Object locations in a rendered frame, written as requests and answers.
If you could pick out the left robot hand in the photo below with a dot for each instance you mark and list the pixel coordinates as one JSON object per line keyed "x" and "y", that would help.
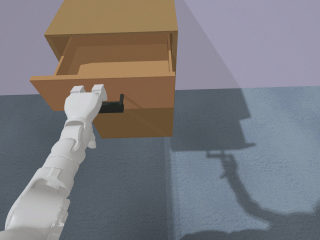
{"x": 86, "y": 105}

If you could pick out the left robot upper arm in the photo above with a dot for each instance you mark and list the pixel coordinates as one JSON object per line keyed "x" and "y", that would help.
{"x": 40, "y": 215}

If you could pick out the left robot forearm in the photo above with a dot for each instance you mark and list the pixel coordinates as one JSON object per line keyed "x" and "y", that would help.
{"x": 58, "y": 172}

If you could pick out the cabinet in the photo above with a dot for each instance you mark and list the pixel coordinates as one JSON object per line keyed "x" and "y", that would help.
{"x": 120, "y": 17}

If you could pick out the handle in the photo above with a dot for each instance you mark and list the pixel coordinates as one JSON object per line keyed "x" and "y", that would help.
{"x": 113, "y": 106}

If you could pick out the drawer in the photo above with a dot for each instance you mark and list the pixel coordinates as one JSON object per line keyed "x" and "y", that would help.
{"x": 139, "y": 66}

